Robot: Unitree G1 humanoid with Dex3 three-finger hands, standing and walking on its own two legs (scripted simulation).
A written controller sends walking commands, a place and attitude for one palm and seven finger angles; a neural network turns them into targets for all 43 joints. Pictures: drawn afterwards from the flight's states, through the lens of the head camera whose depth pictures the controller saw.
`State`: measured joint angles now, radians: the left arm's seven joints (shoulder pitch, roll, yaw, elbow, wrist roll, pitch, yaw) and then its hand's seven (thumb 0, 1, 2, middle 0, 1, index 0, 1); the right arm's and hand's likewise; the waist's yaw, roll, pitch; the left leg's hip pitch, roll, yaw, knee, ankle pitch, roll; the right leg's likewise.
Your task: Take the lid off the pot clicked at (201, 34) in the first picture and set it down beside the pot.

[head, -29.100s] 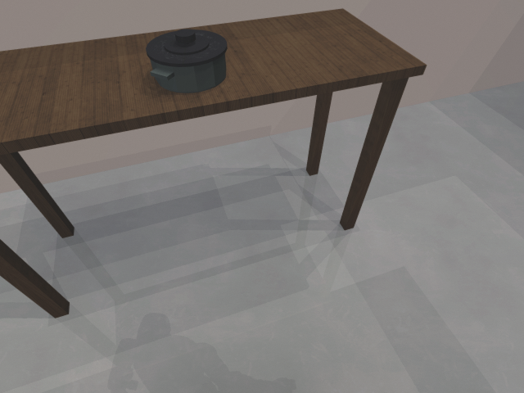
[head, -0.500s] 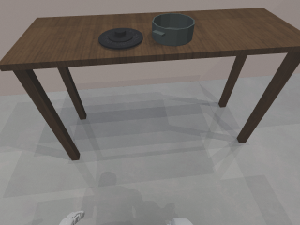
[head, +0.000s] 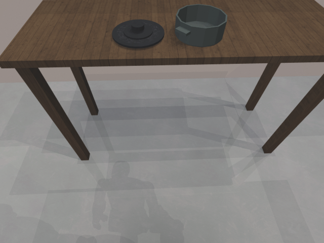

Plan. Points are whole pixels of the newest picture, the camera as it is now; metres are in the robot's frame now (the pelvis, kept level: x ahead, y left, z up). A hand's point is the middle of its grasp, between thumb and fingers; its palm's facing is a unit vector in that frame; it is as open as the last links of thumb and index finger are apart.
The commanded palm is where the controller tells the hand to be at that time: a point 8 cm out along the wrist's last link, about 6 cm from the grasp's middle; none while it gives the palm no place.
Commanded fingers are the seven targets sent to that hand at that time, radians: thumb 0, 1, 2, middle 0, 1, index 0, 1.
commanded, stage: let the arm hang, fingers relaxed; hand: left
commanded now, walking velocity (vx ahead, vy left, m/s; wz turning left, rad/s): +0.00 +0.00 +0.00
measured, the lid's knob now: (137, 26) +0.83 +0.13 +0.09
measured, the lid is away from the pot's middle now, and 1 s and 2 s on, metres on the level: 0.24 0.24 0.24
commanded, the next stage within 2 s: look to check the result in 0.66 s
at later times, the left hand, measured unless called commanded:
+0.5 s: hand out of the picture +0.09 +0.18 -0.17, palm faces -0.01 -0.98 -0.22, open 7.4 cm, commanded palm none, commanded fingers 0.00 0.90 0.90 -0.20 -0.30 -0.20 -0.30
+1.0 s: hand out of the picture +0.06 +0.19 -0.18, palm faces -0.01 -0.98 -0.20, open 7.3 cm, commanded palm none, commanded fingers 0.00 0.90 0.90 -0.20 -0.30 -0.20 -0.30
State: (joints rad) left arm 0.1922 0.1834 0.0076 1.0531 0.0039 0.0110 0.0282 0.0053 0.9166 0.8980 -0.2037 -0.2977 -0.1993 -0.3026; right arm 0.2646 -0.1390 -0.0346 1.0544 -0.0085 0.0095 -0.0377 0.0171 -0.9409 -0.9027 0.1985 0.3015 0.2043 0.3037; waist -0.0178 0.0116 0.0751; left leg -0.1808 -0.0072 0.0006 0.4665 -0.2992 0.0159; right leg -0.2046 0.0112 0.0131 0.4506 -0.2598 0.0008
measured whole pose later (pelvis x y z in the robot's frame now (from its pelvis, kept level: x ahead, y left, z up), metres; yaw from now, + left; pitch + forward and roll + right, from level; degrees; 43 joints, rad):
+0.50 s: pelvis +0.03 +0.00 +0.00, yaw -1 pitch +0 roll -1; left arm 0.17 0.17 0.03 1.07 0.01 0.01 0.04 0.01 0.91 0.90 -0.20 -0.30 -0.20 -0.30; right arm 0.28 -0.14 -0.05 1.09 -0.01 0.00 -0.04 0.00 -0.91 -0.90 0.20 0.30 0.20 0.30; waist -0.03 0.01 0.05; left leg -0.10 0.00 0.02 0.45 -0.34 0.02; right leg -0.13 0.02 0.03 0.43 -0.29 0.00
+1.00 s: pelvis +0.01 +0.01 +0.00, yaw -1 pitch -1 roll -1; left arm 0.19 0.16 0.02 1.10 0.01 0.01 0.04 0.01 0.92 0.90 -0.20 -0.30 -0.20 -0.30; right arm 0.28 -0.13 -0.04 1.10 -0.01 0.00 -0.04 0.00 -0.91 -0.90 0.20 0.30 0.20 0.30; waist -0.03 0.00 0.06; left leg -0.11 -0.02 0.02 0.43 -0.31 0.04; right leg -0.14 0.00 0.03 0.41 -0.26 0.02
